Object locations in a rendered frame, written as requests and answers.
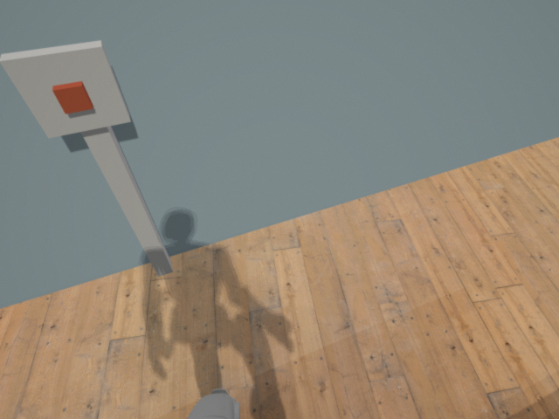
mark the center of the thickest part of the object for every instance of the left robot thigh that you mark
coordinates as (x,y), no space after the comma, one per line
(216,406)

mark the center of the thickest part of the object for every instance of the panel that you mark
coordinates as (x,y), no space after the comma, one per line
(34,72)

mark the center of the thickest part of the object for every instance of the button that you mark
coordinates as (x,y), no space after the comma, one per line
(73,97)

